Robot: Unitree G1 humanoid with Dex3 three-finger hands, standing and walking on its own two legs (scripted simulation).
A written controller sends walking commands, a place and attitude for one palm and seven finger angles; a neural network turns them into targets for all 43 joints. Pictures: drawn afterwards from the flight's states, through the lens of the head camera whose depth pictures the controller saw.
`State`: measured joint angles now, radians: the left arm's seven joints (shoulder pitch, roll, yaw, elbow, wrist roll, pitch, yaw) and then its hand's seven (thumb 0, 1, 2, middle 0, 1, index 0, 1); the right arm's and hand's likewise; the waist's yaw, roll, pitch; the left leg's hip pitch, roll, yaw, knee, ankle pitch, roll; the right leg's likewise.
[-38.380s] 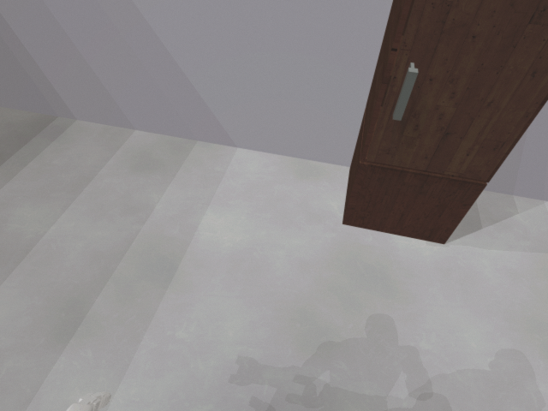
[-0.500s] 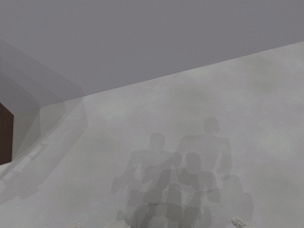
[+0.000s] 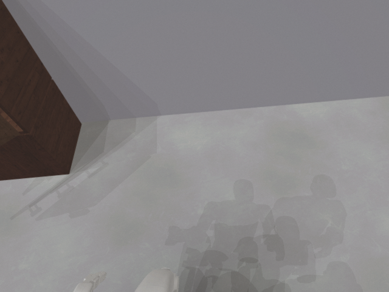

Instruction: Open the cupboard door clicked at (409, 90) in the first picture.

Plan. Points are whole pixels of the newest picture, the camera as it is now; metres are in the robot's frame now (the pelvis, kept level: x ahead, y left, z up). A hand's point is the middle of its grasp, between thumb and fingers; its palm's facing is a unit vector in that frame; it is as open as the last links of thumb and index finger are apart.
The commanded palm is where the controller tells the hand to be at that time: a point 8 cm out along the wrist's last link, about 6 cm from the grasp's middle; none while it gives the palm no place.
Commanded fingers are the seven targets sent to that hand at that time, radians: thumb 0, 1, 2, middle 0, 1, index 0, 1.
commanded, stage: turn to face it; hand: left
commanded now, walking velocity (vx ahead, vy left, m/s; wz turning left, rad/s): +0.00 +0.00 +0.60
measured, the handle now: out of the picture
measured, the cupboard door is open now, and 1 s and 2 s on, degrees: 43 43 43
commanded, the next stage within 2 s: take the last steps up to it in 1.34 s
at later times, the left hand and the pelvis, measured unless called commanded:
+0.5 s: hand out of the picture +0.04 +0.24 -0.16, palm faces +0.31 -0.91 -0.28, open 7.4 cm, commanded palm none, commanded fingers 0.00 0.90 0.90 -0.20 -0.30 -0.20 -0.30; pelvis +0.00 -0.01 +0.00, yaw +18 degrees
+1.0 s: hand out of the picture -0.07 +0.20 -0.18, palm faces +0.60 -0.76 -0.24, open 7.4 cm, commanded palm none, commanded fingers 0.00 0.90 0.90 -0.20 -0.30 -0.20 -0.30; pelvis +0.00 -0.02 -0.01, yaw +37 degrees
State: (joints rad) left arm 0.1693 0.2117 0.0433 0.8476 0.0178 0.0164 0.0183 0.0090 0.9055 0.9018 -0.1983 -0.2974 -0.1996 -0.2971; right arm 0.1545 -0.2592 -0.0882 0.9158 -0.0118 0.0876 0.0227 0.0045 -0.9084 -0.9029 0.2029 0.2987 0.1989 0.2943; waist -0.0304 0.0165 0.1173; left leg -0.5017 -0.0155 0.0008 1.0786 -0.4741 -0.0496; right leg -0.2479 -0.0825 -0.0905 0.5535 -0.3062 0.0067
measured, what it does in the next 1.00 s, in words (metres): steps on the spot, turning left: left foot, then right foot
